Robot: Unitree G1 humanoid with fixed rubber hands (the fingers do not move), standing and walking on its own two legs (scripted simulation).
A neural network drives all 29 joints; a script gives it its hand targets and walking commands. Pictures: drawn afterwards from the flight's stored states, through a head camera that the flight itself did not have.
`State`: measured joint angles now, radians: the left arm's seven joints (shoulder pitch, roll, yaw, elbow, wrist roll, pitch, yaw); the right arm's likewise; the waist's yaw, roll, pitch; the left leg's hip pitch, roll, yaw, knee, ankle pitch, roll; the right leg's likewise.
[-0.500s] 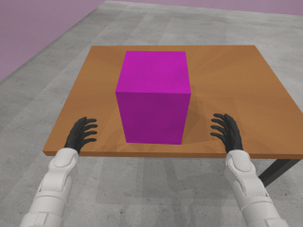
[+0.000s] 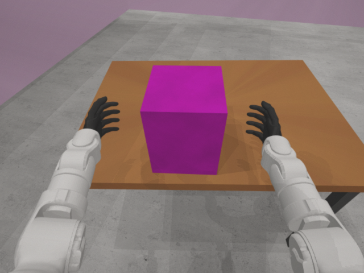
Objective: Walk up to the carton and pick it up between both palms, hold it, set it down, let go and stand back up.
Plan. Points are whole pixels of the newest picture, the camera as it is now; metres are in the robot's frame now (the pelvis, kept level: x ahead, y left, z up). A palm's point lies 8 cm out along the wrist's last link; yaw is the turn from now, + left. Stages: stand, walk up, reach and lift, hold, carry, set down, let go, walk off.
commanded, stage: reach and lift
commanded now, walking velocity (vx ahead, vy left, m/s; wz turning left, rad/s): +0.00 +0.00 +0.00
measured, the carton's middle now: (185, 121) +0.55 +0.01 +0.03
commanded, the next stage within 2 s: none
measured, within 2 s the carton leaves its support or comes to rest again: neither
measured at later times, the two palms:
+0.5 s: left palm (96, 95) +0.46 +0.20 +0.19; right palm (265, 100) +0.45 -0.17 +0.17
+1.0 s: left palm (101, 90) +0.48 +0.20 +0.19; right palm (268, 98) +0.46 -0.18 +0.17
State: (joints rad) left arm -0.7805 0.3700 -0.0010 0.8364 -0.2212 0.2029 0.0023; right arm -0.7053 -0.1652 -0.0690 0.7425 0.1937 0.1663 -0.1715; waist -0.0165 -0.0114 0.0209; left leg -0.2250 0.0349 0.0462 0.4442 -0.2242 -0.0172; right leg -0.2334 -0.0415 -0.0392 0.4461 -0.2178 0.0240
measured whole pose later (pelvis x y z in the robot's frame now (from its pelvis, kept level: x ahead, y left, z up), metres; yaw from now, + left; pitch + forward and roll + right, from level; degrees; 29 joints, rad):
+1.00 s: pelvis +0.02 +0.00 +0.00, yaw +0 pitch +4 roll +0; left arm -1.24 0.37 -0.03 1.38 -0.29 0.11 0.03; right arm -1.15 -0.23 -0.05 1.26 0.23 0.15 -0.16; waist -0.03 -0.02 -0.04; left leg -0.28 0.04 0.05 0.44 -0.24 -0.02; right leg -0.27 -0.03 -0.04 0.42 -0.22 0.02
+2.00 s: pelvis +0.04 +0.00 -0.01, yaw -1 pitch +19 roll -1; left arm -1.13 0.23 0.01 1.49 -0.14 -0.28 0.05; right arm -1.01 -0.09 -0.20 1.27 0.10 -0.19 -0.12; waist -0.03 -0.02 -0.21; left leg -0.56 0.05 0.04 0.48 -0.25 -0.02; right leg -0.54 -0.02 -0.04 0.42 -0.21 0.02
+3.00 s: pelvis +0.03 +0.00 +0.00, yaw -1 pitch +19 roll -1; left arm -1.14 0.19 0.45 1.46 0.21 -0.28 0.00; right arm -0.92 0.12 -0.66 0.98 -0.43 -0.22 -0.07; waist -0.03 -0.02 -0.16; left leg -0.56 0.05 0.04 0.45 -0.22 -0.02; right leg -0.54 -0.02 -0.04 0.40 -0.18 0.02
